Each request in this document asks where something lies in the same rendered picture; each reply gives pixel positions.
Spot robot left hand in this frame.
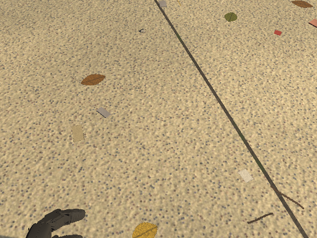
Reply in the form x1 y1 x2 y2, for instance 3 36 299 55
26 208 86 238

